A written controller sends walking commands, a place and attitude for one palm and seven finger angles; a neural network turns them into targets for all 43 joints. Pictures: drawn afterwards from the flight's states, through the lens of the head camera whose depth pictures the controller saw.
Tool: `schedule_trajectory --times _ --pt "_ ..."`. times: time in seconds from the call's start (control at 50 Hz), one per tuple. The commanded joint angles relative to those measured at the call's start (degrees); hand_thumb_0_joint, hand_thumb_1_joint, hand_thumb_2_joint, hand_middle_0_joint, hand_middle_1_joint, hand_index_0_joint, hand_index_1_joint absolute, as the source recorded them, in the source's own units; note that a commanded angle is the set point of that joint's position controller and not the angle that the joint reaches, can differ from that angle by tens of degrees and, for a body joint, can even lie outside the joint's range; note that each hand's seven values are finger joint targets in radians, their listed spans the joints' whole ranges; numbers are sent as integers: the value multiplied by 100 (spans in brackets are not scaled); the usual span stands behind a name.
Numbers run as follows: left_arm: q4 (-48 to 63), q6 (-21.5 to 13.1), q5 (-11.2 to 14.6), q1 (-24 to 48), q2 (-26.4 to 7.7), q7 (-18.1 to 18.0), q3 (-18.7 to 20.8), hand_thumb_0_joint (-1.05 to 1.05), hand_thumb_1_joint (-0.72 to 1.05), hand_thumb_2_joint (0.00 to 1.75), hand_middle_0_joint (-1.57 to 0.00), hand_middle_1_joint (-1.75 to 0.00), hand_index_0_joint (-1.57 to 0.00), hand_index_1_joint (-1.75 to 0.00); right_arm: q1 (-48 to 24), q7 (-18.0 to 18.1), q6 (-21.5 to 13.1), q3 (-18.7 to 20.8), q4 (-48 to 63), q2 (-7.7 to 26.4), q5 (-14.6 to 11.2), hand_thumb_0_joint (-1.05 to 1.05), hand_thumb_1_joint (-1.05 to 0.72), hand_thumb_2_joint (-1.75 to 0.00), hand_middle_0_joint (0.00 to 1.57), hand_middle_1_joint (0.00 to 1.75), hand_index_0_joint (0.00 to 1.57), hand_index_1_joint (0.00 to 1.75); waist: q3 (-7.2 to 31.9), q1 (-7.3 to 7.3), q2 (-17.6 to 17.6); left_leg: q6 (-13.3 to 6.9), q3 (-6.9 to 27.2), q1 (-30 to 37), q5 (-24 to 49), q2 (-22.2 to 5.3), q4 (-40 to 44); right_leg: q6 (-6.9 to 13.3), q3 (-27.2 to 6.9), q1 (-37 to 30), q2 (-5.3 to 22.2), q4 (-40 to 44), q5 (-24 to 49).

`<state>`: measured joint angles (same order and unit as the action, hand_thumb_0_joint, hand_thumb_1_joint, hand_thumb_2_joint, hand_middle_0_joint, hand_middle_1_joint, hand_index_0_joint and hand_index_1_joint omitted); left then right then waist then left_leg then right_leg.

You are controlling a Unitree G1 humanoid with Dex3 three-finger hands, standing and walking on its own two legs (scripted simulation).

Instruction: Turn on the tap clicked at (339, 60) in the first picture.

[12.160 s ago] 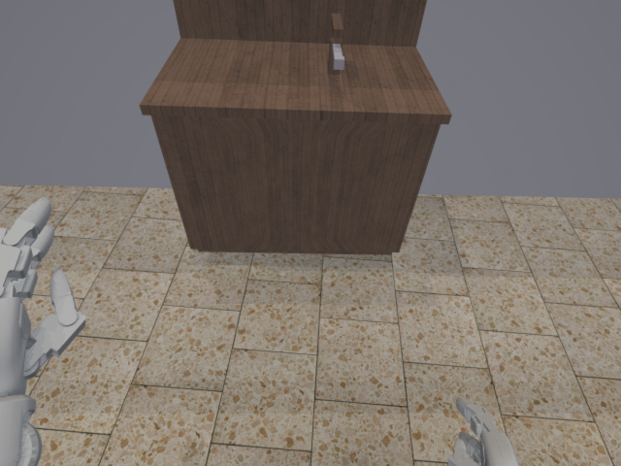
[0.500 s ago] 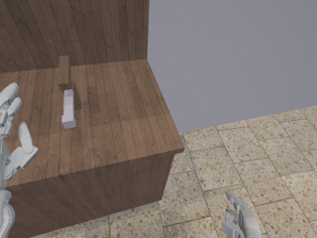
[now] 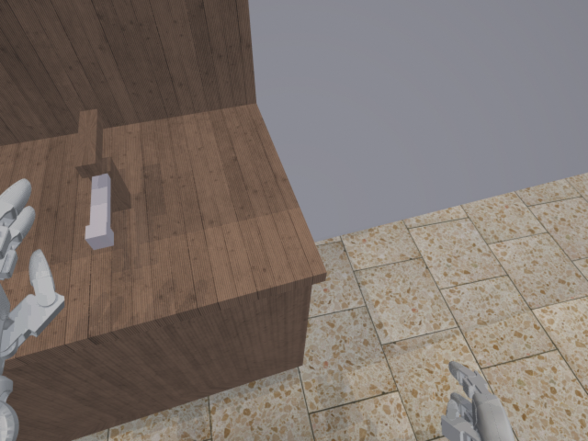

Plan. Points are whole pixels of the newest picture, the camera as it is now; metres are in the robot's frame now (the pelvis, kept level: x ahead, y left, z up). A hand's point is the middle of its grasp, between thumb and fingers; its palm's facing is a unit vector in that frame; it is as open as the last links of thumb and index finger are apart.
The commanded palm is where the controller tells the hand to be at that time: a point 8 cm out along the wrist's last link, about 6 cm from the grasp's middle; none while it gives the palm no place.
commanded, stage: come to a stop and stand still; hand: left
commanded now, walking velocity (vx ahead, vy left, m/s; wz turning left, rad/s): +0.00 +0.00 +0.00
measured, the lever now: (99, 235) +0.37 +0.31 +0.04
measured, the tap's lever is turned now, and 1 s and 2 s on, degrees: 0 0 0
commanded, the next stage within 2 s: look again from close up in 0.88 s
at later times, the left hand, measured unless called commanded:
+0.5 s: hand (12, 287) +0.24 +0.31 +0.14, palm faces +0.34 -0.85 -0.39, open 7.5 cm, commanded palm +0.17 +0.33 +0.18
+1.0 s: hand out of the picture +0.22 +0.30 +0.16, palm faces +0.35 -0.87 -0.35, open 7.5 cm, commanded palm +0.16 +0.34 +0.18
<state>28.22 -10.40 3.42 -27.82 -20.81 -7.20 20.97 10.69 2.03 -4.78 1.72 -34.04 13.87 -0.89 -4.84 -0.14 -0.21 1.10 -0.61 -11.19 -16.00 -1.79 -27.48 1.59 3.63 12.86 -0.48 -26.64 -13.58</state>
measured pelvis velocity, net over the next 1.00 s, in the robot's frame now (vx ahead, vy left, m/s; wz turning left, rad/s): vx -0.01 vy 0.06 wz -0.02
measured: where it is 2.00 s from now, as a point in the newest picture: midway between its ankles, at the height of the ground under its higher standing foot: outside the picture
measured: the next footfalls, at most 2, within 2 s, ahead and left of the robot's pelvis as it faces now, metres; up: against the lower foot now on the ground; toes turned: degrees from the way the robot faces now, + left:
none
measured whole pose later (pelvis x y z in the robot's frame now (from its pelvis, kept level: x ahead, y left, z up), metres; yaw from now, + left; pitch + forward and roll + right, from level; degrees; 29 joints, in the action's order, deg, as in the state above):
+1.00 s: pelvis -0.01 +0.06 +0.00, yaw -1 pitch +0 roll -2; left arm 29.0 -10.8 1.7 -23.8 -19.6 -5.9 19.5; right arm 10.9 0.4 -6.4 -2.1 -32.5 10.3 0.1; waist -4.3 1.5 1.4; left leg -3.9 -3.2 -12.1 -16.5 1.4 -28.7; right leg -3.0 1.2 12.0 2.6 -23.0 -10.6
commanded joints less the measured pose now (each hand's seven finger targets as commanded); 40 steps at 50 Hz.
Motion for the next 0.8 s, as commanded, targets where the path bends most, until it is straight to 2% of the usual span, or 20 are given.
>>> schedule_trajectory --times 0.0,0.02,0.04,0.06,0.08,0.14,0.2,0.24,0.28,0.32,0.34,0.42,0.44,0.52,0.54,0.62,0.64,0.72,0.74,0.78 --pt "1236 -350 -7 102 -932 -155 676 0 90 90 -20 -30 -20 -30 -460 42 -301 183 983 462 -26 0 -90 -90 20 30 20 30 1368 87 158 -235 126 192 1843 -248 118 -10 -674 -993 773 205 2377" --pt "2577 -1144 138 5483 -5103 -183 2243 0 90 90 -20 -30 -20 -30 272 479 -391 -730 1369 431 -283 0 -90 -90 20 30 20 30 926 -156 -784 -254 176 -21 1128 -257 481 -410 -246 -307 413 20 253" --pt "207 -886 -67 2792 -2231 -56 1891 0 90 90 -20 -30 -20 -30 -65 332 -582 -146 1080 9 -163 0 -90 -90 20 30 20 30 1261 258 -742 -213 122 84 983 -439 230 -137 -217 163 369 -104 -383" --pt "210 -746 4 2093 -1734 -91 1415 0 90 90 -20 -30 -20 -30 -276 113 -575 -92 975 319 41 0 -90 -90 20 30 20 30 1043 218 -773 -136 -6 -217 860 -205 240 -13 -360 -302 252 121 338" --pt "-161 -685 11 1934 -1784 -117 1265 0 90 90 -20 -30 -20 -30 -246 17 -616 -9 897 601 85 0 -90 -90 20 30 20 30 986 252 -757 -118 -78 -355 705 -78 91 77 -689 -402 408 268 835" --pt "-65 -717 68 849 -792 56 393 0 90 90 -20 -30 -20 -30 -90 -219 -718 29 873 599 27 0 -90 -90 20 30 20 30 1230 217 -254 -137 -32 -141 893 -12 4 129 -770 -436 548 224 1344" --pt "421 -620 -12 487 -542 87 101 0 90 90 -20 -30 -20 -30 -369 -306 -714 34 905 635 7 0 -90 -90 20 30 20 30 1016 205 69 -150 54 -119 1166 -181 293 -38 -547 -419 368 256 1432" --pt "463 -567 -65 505 -729 39 331 0 90 90 -20 -30 -20 -30 -471 -267 -642 6 920 592 25 0 -90 -90 20 30 20 30 1007 199 248 -175 81 -104 1293 -293 421 -113 -383 -482 316 227 1484" --pt "712 -563 -108 827 -1024 26 639 0 90 90 -20 -30 -20 -30 -549 -200 -584 -6 979 579 62 0 -90 -90 20 30 20 30 960 170 374 -164 85 -181 1222 -260 461 -115 -408 -519 299 249 1485" --pt "1102 -572 -144 1198 -1654 -32 1191 0 90 90 -20 -30 -20 -30 -630 -119 -505 -16 1008 589 96 0 -90 -90 20 30 20 30 1078 170 20 -186 93 -189 1187 -256 532 -114 -405 -630 296 160 1471" --pt "1080 -587 -109 1124 -1285 2 969 0 90 90 -20 -30 -20 -30 -596 -93 -492 -35 1044 463 93 0 -90 -90 20 30 20 30 1144 140 -118 -212 105 -198 1324 -277 545 -106 -281 -722 327 110 1516" --pt "1676 -541 -117 1206 -1423 -11 980 0 90 90 -20 -30 -20 -30 -571 -92 -557 -44 1090 469 89 0 -90 -90 20 30 20 30 1403 165 -1064 -191 97 33 2029 -275 386 -92 -217 -802 300 -6 1759" --pt "1762 -564 -106 1109 -1162 9 759 0 90 90 -20 -30 -20 -30 -561 -106 -579 -52 1107 442 100 0 -90 -90 20 30 20 30 1432 152 -1096 -177 111 72 2173 -282 353 -86 -153 -770 298 16 1682" --pt "1612 -525 -140 488 -921 1 658 0 90 90 -20 -30 -20 -30 -491 -170 -625 3 1007 502 91 0 -90 -90 20 30 20 30 1546 141 -1004 -129 136 295 2574 -317 245 -85 -123 -681 264 54 1767" --pt "1474 -521 -141 380 -748 22 511 0 90 90 -20 -30 -20 -30 -426 -182 -585 -2 987 493 111 0 -90 -90 20 30 20 30 1448 119 -769 -118 169 223 2506 -351 284 -97 -83 -627 256 96 1618" --pt "958 -449 -159 303 -899 37 736 0 90 90 -20 -30 -20 -30 -424 -152 -448 49 953 551 64 0 -90 -90 20 30 20 30 1176 104 -473 -53 217 104 2216 -432 459 -134 -93 -449 229 111 1397" --pt "822 -443 -138 380 -647 76 493 0 90 90 -20 -30 -20 -30 -376 -148 -392 28 953 516 80 0 -90 -90 20 30 20 30 1059 79 -334 -45 238 -19 2044 -436 513 -143 -54 -419 224 148 1245" --pt "934 -405 -156 884 -935 64 652 0 90 90 -20 -30 -20 -30 -483 -85 -346 31 1037 516 28 0 -90 -90 20 30 20 30 948 91 -371 -55 228 -188 1318 -413 690 -146 -133 -522 252 182 1241" --pt "913 -415 -140 920 -720 92 439 0 90 90 -20 -30 -20 -30 -466 -83 -334 -1 1057 482 58 0 -90 -90 20 30 20 30 895 90 -382 -64 242 -264 1198 -406 730 -152 -97 -539 255 223 1186" --pt "1096 -414 -144 1007 -810 73 447 0 90 90 -20 -30 -20 -30 -485 -73 -375 4 1097 469 49 0 -90 -90 20 30 20 30 979 104 -397 -114 239 -249 1095 -389 701 -139 -139 -650 298 264 1258"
